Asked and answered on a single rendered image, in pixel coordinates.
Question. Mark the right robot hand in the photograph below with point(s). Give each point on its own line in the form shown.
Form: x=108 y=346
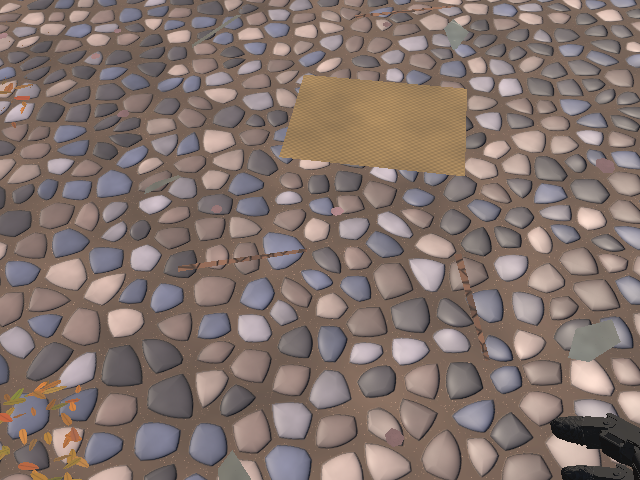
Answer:
x=617 y=438

